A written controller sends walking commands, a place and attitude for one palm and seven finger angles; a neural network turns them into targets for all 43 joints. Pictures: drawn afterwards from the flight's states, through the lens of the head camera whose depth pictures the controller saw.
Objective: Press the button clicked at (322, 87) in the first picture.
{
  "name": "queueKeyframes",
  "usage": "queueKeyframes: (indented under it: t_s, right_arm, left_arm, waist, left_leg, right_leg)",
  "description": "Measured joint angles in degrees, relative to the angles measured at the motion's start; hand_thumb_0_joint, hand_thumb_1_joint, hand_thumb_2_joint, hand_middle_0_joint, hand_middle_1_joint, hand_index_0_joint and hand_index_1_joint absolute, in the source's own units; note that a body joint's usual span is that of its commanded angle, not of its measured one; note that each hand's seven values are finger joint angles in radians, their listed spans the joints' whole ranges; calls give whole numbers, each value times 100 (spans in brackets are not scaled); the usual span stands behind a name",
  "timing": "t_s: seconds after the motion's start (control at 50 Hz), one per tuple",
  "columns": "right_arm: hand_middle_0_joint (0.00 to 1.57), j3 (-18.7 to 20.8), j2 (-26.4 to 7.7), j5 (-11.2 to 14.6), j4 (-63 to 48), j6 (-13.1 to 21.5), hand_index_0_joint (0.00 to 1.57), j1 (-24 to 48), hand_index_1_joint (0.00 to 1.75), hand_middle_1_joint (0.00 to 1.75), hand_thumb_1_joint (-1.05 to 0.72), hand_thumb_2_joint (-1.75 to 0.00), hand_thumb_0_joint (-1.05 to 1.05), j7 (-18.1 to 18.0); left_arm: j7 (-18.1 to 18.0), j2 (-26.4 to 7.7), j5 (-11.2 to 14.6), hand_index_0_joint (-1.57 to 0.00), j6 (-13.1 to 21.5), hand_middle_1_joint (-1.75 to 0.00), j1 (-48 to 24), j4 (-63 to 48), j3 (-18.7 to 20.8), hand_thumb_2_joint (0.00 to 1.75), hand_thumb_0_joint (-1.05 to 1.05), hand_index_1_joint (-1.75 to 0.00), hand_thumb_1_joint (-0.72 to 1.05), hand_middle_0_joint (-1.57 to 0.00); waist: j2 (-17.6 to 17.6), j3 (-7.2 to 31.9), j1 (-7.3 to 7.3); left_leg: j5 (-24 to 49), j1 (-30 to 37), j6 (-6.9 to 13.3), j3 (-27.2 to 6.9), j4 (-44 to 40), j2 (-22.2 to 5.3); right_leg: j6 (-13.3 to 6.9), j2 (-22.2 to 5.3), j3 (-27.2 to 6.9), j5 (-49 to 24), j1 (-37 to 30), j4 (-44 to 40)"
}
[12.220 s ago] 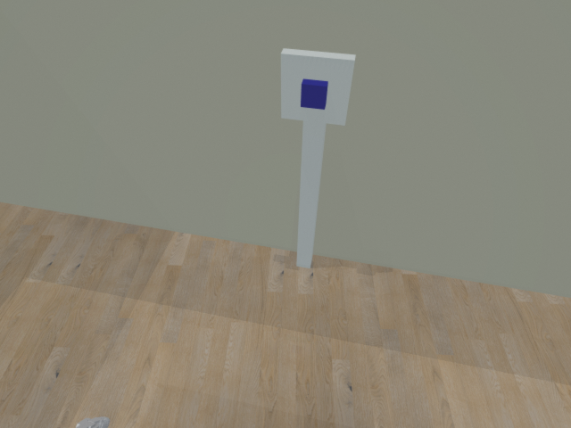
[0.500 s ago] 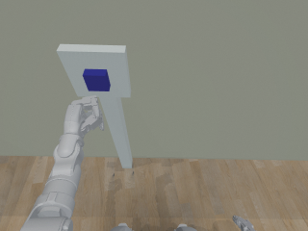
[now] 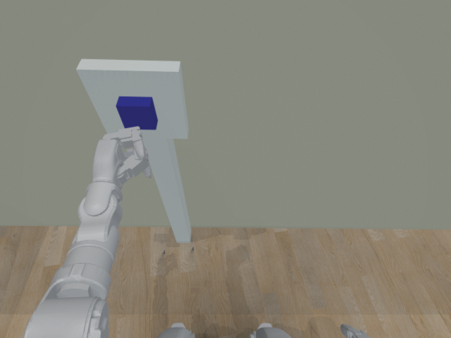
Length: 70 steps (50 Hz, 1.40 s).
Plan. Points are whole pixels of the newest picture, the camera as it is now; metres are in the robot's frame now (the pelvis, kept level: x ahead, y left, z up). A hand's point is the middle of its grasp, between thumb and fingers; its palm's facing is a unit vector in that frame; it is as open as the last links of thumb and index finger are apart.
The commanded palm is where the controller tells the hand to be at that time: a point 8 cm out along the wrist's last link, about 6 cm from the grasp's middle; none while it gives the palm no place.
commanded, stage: press the button with the knuckle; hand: left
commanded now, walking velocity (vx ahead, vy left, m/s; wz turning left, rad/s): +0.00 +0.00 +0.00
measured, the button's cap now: (138, 112) +0.50 +0.17 +0.10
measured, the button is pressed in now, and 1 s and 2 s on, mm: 0 13 0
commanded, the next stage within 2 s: hold the button down briefly in 0.82 s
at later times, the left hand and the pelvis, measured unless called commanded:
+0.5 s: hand (148, 145) +0.45 +0.15 +0.06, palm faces +0.00 -1.00 -0.03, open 2.7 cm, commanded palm +0.44 +0.20 +0.07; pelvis +0.00 +0.00 -0.01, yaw +0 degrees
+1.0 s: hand (146, 142) +0.46 +0.15 +0.06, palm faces -0.02 -1.00 -0.03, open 2.7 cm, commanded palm +0.46 +0.20 +0.07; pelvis -0.03 +0.00 -0.02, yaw +1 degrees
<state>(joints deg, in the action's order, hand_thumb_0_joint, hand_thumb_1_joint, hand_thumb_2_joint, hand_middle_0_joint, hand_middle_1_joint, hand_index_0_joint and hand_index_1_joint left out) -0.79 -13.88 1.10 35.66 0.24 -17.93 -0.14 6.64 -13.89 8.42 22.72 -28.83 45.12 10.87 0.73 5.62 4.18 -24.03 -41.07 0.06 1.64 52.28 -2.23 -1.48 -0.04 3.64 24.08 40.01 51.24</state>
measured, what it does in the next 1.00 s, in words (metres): stands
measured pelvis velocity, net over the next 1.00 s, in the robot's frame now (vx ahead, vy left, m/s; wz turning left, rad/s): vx -0.03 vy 0.00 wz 0.01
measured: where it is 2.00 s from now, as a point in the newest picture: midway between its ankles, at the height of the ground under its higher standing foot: outside the picture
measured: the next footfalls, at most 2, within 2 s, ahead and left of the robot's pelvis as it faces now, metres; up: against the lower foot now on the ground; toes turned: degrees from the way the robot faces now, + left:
none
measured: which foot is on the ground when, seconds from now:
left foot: down 0.00-1.00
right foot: down 0.00-1.00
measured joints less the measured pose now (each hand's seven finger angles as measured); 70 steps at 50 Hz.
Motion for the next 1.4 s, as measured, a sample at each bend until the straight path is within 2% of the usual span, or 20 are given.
queueKeyframes:
  t_s: [0.24, 0.38, 0.52, 0.94, 1.22, 1.4]
  right_arm:
    - [20, 40, -51, -17, 70, -52, 20, -140, 30, 30, -91, -90, 1, 0]
    - [20, 31, -38, -59, 94, -117, 20, -170, 30, 30, -91, -90, 1, 28]
    - [20, -18, -18, -77, 122, -151, 20, -178, 30, 30, -91, -90, 1, 6]
    - [20, -109, -110, -108, 231, -7, 20, -257, 30, 30, -91, -90, 1, -63]
    - [20, -156, -142, -139, 213, 88, 20, -343, 30, 30, -91, -90, 1, -50]
    - [20, -162, -127, -145, 125, 70, 20, -375, 30, 30, -91, -90, 1, -27]
  left_arm:
    - [78, -183, -30, -130, 107, -150, -598, 661, 158, 90, 1, -150, 91, -130]
    - [20, -191, -147, -130, 202, -150, -929, 1049, 280, 92, 0, -150, 90, -130]
    - [63, -339, -243, -130, 289, -150, -1257, 1457, 367, 93, -5, -150, 85, -130]
    - [141, -736, -342, -137, 377, -150, -2072, 2288, 404, 97, -5, -150, 78, -130]
    - [26, -831, -393, -138, 335, -150, -2248, 2389, 436, 98, -4, -150, 76, -130]
    - [100, -798, -389, -139, 274, -150, -2190, 2291, 533, 96, -5, -150, 75, -130]
  waist:
    - [2, 12, 86]
    - [1, 34, 141]
    - [-1, 3, 199]
    - [10, -21, 424]
    - [9, -28, 541]
    - [-6, -21, 534]
  left_leg:
    - [-13, -215, 1, -13, 94, -12]
    - [-35, -347, 11, 5, 164, -12]
    - [-22, -505, 8, -50, 252, -13]
    - [68, -1031, 22, -192, 533, -11]
    - [127, -1219, 66, -175, 622, 0]
    - [124, -1218, 95, -131, 622, -4]
  right_leg:
    - [-3, 11, 8, 0, 202, 69]
    - [5, 9, -13, 21, 347, 151]
    - [-3, 9, 39, 10, 471, 207]
    - [-5, 6, 170, -97, 894, 375]
    - [28, -6, 148, -178, 1075, 438]
    - [56, 1, 100, -202, 1083, 421]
